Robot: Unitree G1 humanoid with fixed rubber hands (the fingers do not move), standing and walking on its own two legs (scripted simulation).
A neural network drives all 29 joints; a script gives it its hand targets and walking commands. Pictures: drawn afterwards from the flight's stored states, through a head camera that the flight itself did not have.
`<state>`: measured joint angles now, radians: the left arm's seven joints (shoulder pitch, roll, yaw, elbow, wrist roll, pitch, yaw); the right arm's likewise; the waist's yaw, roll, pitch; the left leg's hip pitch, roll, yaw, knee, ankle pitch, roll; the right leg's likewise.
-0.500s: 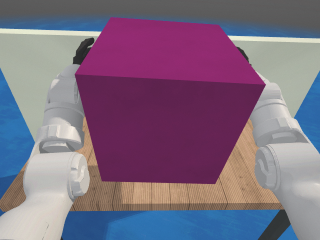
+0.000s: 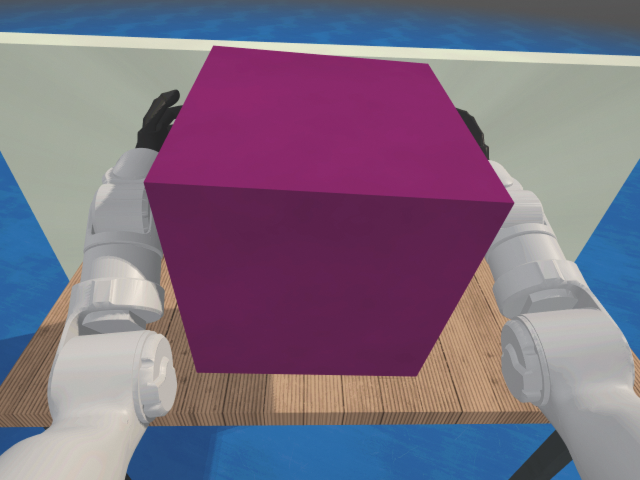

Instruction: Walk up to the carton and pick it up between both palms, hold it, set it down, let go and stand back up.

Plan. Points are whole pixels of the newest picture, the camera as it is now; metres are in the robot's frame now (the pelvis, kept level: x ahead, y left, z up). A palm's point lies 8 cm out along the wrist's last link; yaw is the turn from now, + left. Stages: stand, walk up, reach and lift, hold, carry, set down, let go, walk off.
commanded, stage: set down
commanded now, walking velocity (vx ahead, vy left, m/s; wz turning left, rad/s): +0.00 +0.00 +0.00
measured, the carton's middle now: (316, 213) +0.40 +0.02 +0.19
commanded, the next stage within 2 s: none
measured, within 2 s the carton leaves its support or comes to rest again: neither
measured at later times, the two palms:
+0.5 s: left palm (168, 175) +0.42 +0.21 +0.23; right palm (462, 187) +0.42 -0.17 +0.22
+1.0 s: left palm (181, 186) +0.43 +0.20 +0.20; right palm (461, 202) +0.43 -0.18 +0.19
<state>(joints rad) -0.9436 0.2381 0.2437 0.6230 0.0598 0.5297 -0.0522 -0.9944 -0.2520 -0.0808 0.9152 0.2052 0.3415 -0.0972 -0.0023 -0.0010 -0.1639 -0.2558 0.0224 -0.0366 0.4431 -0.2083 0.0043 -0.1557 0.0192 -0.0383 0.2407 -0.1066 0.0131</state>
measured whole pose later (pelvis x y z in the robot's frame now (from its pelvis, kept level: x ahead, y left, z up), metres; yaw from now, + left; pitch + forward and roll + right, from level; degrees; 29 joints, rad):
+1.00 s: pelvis +0.01 +0.00 +0.00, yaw +0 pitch +2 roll -3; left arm -0.99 0.24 0.24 1.00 0.06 0.19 -0.07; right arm -0.94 -0.18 -0.26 1.03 0.00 0.15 -0.07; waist 0.00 -0.01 -0.12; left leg -0.25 0.02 -0.04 0.44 -0.22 0.00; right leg -0.16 0.02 -0.04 0.24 -0.12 0.01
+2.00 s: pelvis +0.03 +0.00 +0.00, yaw +0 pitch +3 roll -2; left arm -1.01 0.26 0.24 1.19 0.06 -0.01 -0.12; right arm -0.84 -0.09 -0.40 0.94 -0.16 0.07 -0.06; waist 0.00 -0.02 -0.07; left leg -0.25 0.01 -0.04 0.43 -0.24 0.00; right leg -0.18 0.01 -0.04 0.30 -0.17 0.01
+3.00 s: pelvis +0.03 +0.00 +0.00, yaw +0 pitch +3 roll -1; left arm -0.98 0.26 0.25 1.26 0.06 -0.12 -0.14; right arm -0.78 -0.04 -0.48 0.92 -0.27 -0.03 -0.04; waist 0.00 -0.03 -0.04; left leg -0.25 0.00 -0.03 0.43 -0.24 0.01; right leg -0.20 0.00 -0.04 0.34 -0.19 0.02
